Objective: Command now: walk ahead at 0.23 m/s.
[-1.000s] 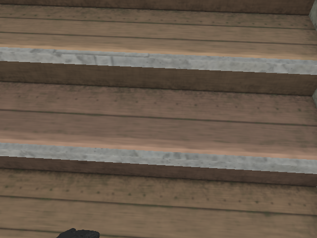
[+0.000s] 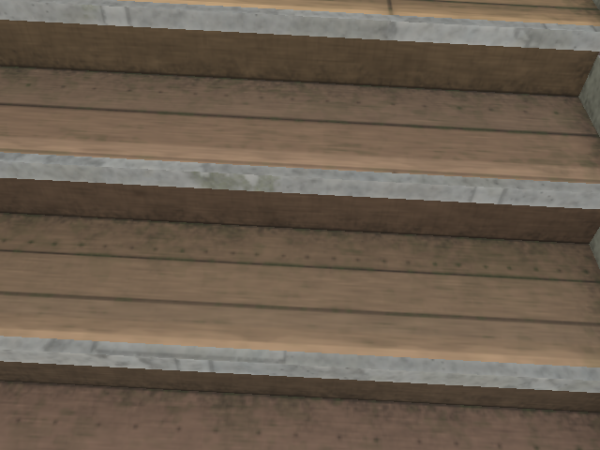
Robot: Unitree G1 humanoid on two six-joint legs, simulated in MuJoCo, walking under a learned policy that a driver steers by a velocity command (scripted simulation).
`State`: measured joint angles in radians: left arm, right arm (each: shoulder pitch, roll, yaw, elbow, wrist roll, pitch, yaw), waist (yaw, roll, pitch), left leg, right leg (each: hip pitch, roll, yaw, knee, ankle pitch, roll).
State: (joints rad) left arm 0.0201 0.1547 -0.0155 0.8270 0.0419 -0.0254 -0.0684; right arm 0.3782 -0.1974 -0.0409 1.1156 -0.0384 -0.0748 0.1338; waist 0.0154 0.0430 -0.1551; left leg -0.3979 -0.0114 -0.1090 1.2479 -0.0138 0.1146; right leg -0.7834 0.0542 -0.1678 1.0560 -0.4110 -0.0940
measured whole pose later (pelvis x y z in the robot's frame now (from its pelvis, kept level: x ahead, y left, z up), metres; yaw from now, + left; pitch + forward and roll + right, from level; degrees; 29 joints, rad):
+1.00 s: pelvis +0.12 +0.04 +0.07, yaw +0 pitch +1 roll +1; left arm 0.22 0.15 0.03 1.00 0.00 -0.06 -0.06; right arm 0.20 -0.16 -0.04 0.98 0.01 -0.06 0.07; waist 0.00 -0.02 -0.04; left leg -0.26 -0.02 0.07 0.61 -0.37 0.03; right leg -0.26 -0.09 -0.08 0.65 -0.41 0.03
